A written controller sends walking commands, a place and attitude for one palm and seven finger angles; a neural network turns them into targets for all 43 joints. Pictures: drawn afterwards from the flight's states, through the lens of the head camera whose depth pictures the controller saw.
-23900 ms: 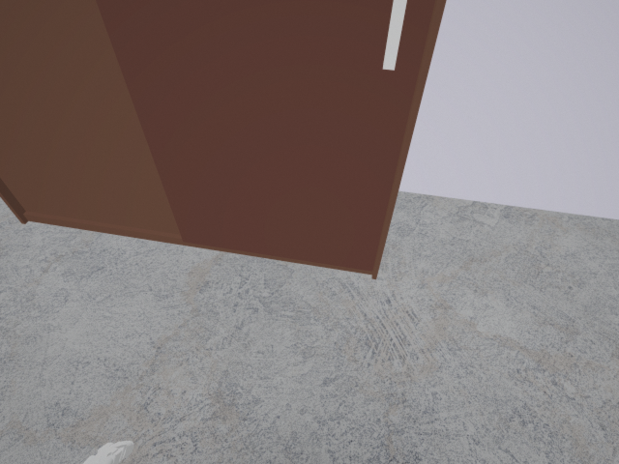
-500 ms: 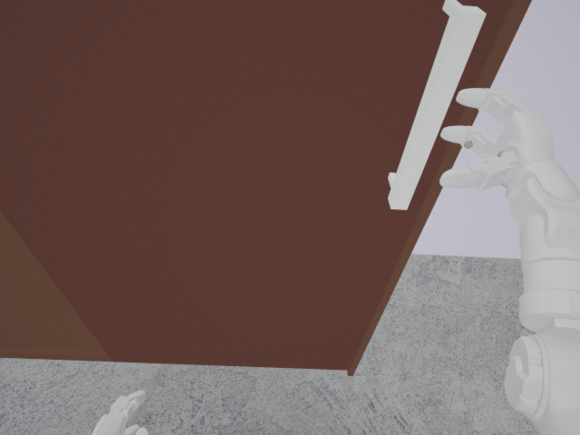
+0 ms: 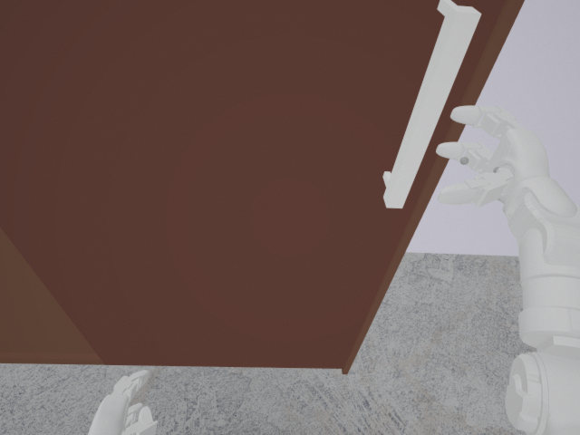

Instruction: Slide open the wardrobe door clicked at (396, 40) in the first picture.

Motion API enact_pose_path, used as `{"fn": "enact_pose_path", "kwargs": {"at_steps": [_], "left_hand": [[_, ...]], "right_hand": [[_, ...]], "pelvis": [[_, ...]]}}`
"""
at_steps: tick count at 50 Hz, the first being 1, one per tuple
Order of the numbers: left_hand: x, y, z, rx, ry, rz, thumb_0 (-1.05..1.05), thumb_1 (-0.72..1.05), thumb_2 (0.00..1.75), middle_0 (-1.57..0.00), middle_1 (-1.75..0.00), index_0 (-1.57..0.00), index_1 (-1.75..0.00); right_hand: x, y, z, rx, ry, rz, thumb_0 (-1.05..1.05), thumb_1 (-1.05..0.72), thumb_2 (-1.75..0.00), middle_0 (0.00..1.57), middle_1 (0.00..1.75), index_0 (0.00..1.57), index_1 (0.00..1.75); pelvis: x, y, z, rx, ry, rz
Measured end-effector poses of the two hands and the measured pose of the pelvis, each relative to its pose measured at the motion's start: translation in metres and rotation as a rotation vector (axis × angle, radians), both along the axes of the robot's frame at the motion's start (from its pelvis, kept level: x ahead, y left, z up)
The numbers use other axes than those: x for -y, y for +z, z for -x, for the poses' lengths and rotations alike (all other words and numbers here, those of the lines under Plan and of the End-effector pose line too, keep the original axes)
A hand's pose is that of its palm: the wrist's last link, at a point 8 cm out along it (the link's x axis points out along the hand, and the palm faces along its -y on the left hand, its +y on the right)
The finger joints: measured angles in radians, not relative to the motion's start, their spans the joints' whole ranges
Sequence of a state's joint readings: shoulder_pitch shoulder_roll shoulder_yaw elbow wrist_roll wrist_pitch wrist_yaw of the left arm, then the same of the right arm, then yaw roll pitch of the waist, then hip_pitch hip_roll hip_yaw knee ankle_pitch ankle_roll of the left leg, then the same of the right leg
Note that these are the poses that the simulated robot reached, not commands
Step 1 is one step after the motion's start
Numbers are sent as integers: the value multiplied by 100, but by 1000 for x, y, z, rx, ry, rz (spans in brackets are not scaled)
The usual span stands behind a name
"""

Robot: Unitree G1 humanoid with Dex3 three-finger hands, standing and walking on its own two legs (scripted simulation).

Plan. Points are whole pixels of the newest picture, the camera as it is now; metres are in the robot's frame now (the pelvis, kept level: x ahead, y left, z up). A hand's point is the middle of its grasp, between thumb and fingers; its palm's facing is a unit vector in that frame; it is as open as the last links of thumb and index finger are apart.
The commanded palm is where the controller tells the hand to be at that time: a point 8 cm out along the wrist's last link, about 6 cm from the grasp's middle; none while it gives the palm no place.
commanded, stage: move the hooked fingers beside the handle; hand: right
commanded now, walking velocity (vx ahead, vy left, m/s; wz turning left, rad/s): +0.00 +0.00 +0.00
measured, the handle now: (416, 117) +0.48 -0.12 +0.24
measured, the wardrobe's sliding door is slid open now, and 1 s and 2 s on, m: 0.00 0.00 0.00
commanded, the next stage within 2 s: none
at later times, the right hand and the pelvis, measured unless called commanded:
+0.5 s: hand (472, 150) +0.40 -0.17 +0.25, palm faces -0.03 +1.00 -0.03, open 14.0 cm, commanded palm +0.39 -0.23 +0.24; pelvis -0.01 +0.00 +0.00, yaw +0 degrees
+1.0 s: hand (469, 157) +0.42 -0.18 +0.23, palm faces -0.03 +1.00 -0.01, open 14.0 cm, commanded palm +0.39 -0.24 +0.23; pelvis +0.00 +0.00 +0.00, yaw +1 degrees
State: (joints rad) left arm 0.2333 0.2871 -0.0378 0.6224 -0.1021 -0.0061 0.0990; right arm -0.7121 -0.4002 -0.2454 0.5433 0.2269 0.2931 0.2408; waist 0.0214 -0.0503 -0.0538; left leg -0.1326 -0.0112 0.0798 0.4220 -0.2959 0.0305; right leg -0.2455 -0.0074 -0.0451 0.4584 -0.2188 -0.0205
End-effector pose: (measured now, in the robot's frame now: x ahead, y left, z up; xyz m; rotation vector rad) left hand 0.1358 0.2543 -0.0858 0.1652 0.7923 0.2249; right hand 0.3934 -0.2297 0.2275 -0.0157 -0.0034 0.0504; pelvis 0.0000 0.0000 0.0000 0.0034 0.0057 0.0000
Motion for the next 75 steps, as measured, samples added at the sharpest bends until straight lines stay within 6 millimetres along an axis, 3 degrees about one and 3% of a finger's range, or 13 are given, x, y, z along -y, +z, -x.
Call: {"fn": "enact_pose_path", "kwargs": {"at_steps": [9, 15, 19, 27, 32, 36, 44, 53, 59, 62, 67, 70, 75], "left_hand": [[7, 1, 4, 2, -1, 14, 1, 90, 89, -20, -29, -20, -30], [4, -5, 15, -30, 15, 22, 1, 90, 89, -20, -30, -20, -30], [2, -5, 21, -45, 18, 10, 1, 90, 89, -20, -29, -20, -30], [1, -2, 20, -33, 8, -6, 2, 90, 89, -20, -29, -20, -30], [1, -2, 20, -23, 19, 1, 1, 90, 89, -20, -29, -20, -30], [1, -2, 26, -26, 27, -1, 1, 90, 89, -20, -29, -20, -30], [0, -5, 32, -55, 33, -7, 1, 90, 89, -20, -29, -20, -30], [-1, -6, 29, -54, 38, -1, 1, 90, 89, -20, -29, -20, -30], [2, -1, 20, -35, 18, -12, 2, 90, 89, -20, -29, -20, -30], [4, -1, 14, -22, 16, -4, 1, 90, 89, -20, -29, -20, -30], [5, -1, 9, -13, 17, 11, 1, 90, 89, -20, -29, -20, -30], [5, 0, 8, -9, 14, 11, 1, 90, 89, -20, -29, -20, -30], [6, 3, 4, -8, -6, -6, 1, 90, 89, -20, -29, -20, -30]], "right_hand": [[-4, 23, -1, 86, -23, -6, -1, 50, -30, 31, 120, 30, 120], [2, 6, 0, -11, -25, 5, -1, 50, -30, 30, 120, 30, 120], [2, 2, 8, 25, -22, -2, -1, 50, -30, 30, 120, 30, 120], [-5, 24, 9, 90, -7, -1, -1, 50, -30, 30, 120, 30, 120], [-3, 7, 0, -29, -18, -12, -1, 50, -30, 31, 120, 30, 120], [1, 1, 0, -4, -40, -3, -1, 50, -30, 31, 120, 30, 120], [2, 23, -1, 97, -19, -7, -1, 50, -30, 30, 120, 30, 120], [7, -5, -2, -14, -26, -3, -1, 50, -30, 30, 120, 30, 120], [2, 17, 1, 122, -15, -6, -1, 50, -30, 30, 120, 30, 120], [2, 24, -2, 105, -11, -8, -1, 50, -30, 30, 120, 30, 120], [9, 6, -5, -23, -23, -8, -1, 50, -30, 31, 120, 30, 120], [12, -3, 2, -13, -36, -2, -1, 50, -30, 30, 120, 30, 120], [15, 9, 15, 105, -31, -8, -1, 50, -30, 30, 120, 30, 120]], "pelvis": [[-1, 1, 0, 11, 11, 1], [0, 1, 2, 9, 9, 0], [0, 1, 3, 15, 10, 1], [0, 1, 7, 22, 2, -3], [1, 1, 10, 9, 5, -3], [1, 1, 10, 9, 10, -2], [1, 1, 6, 13, 12, -3], [3, 1, 4, 4, 12, -2], [3, 1, 1, 10, 12, -1], [3, 1, 0, 9, 11, -2], [4, 1, -1, 0, 12, -1], [4, 1, -1, 3, 14, 1], [2, 1, -1, 17, 8, 0]]}}
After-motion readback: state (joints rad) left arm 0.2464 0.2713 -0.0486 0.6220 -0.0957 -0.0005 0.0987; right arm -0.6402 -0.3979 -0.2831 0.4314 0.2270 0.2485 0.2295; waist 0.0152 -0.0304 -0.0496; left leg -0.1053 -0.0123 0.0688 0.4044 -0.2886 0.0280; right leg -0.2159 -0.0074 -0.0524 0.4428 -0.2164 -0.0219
